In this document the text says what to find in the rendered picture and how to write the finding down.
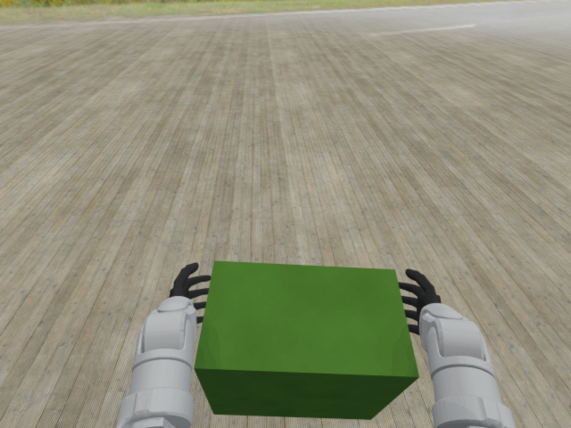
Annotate carton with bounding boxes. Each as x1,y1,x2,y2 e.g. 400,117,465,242
194,260,419,420

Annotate robot left hand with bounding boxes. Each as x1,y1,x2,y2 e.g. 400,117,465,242
169,262,211,324

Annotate robot right forearm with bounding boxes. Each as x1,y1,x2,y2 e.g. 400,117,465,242
419,303,516,428

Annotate robot right hand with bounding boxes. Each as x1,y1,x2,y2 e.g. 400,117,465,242
398,269,441,335

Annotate robot left forearm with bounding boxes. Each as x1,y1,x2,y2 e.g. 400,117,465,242
116,296,197,428

